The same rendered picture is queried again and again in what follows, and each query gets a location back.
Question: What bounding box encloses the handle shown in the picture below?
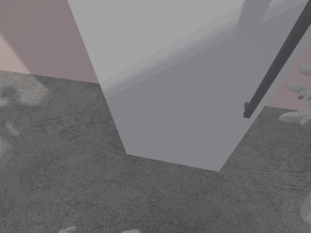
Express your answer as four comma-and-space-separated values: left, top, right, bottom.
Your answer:
243, 0, 311, 118

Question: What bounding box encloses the right robot upper arm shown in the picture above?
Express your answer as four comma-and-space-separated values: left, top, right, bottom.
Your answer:
300, 190, 311, 226

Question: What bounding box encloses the fridge door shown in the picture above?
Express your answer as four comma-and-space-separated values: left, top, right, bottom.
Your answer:
68, 0, 311, 172

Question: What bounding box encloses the right robot hand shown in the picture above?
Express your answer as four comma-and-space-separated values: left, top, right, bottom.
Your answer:
279, 65, 311, 126

